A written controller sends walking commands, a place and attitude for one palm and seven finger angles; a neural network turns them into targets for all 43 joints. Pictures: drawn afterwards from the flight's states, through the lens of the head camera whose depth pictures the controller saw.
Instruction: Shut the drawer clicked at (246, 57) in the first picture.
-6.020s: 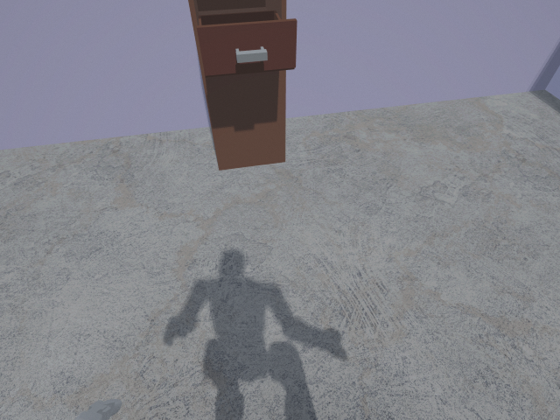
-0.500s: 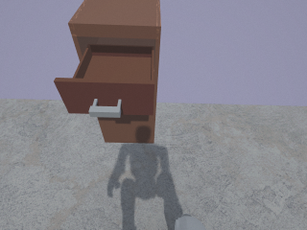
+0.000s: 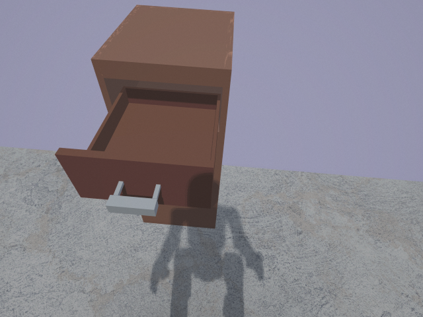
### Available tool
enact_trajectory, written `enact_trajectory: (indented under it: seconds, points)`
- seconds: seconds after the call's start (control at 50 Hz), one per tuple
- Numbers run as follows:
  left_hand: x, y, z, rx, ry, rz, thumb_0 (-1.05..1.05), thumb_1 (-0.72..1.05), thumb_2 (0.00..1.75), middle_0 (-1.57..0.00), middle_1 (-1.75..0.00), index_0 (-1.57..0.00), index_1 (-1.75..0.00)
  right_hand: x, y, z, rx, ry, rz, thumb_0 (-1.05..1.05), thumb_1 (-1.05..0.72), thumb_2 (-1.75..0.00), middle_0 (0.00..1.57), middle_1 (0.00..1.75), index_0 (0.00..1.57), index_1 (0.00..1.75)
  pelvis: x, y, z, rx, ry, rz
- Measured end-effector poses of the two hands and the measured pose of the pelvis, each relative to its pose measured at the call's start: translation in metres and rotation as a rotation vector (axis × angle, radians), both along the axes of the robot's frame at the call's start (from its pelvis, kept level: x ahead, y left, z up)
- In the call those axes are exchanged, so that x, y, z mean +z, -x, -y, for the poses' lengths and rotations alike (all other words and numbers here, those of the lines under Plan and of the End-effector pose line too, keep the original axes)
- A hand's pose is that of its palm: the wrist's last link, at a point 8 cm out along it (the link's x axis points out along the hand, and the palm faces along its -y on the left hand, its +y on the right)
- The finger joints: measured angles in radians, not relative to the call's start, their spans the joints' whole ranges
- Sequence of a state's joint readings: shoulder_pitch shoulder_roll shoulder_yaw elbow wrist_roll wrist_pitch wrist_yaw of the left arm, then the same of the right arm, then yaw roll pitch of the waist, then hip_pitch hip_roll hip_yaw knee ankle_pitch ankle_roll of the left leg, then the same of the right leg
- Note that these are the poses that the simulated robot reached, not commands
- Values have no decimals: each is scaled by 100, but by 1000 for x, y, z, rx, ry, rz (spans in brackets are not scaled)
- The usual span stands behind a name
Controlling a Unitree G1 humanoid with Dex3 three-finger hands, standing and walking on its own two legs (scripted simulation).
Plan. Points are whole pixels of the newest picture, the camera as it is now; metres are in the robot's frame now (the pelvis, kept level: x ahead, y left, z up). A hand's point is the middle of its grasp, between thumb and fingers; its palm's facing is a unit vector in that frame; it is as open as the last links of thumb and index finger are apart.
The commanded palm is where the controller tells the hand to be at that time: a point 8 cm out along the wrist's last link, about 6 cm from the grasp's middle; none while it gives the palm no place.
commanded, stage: come to a stop and stand still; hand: left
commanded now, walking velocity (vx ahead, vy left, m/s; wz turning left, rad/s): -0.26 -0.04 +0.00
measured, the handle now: (135, 196) +0.35 +0.20 +0.00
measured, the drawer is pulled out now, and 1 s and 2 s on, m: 0.30 0.30 0.30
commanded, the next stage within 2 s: none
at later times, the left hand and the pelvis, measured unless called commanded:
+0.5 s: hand out of the picture +0.03 +0.15 -0.16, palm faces +0.00 -0.96 -0.28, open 7.3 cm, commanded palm none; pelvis +0.01 -0.05 -0.01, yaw -2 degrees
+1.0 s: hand out of the picture -0.03 +0.09 -0.17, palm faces +0.04 -0.98 -0.20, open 7.3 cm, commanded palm none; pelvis -0.04 -0.08 +0.01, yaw -1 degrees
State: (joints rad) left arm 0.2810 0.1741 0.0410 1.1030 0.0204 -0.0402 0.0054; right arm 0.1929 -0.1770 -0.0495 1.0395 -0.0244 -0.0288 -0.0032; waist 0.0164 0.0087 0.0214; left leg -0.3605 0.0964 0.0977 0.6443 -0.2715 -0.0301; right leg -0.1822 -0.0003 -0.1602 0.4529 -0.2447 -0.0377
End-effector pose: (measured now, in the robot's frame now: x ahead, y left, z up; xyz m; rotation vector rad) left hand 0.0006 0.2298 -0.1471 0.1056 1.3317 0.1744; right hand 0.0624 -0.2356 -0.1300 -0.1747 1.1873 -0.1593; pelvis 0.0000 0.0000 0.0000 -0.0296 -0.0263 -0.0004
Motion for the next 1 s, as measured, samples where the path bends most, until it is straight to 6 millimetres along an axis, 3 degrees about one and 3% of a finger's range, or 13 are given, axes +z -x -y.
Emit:
enact_trajectory:
  seconds: [0.06,0.14,0.28,0.42,0.48,0.58,0.76,1.0]
  points:
    - [-12,7,-3,32,31,-58,0,92,90,-20,-30,-20,-30,1,-24,-12,25,18,23,0,-92,-90,19,30,19,30,-5,-17,-10,1,-2,7]
    - [-11,7,0,24,47,-122,0,92,90,-20,-30,-20,-30,3,-37,-28,21,17,15,0,-93,-90,19,30,19,30,-1,-30,-15,-21,-24,16]
    - [-2,-9,4,-9,17,-135,0,91,90,-20,-30,-20,-30,-2,-36,-18,-22,6,-16,-1,-95,-90,20,30,20,30,2,-26,-8,-26,-40,17]
    - [8,-27,15,-36,-83,-52,0,91,90,-20,-30,-20,-30,-24,-5,21,-56,-39,-73,-1,-92,-90,20,30,20,30,-6,-13,27,-37,-69,7]
    - [14,-28,30,-57,-108,-27,0,91,90,-20,-30,-20,-30,-32,11,37,-82,-67,-95,0,-92,-90,20,30,20,30,-7,-7,42,-33,-62,12]
    - [22,-29,58,-70,-92,4,0,91,90,-20,-30,-20,-30,-29,39,52,-92,-88,-147,0,-91,-90,19,30,19,30,1,0,61,-28,-68,6]
    - [9,-17,81,-42,-50,22,1,94,90,-20,-30,-20,-30,-27,92,58,-81,-72,-244,0,-91,-90,19,30,19,30,-2,17,79,-3,-23,-12]
    - [9,34,89,-13,-18,-50,0,93,90,-20,-30,-20,-30,-16,148,51,-88,-76,-309,0,-91,-90,19,30,19,30,6,37,81,-16,-32,12]
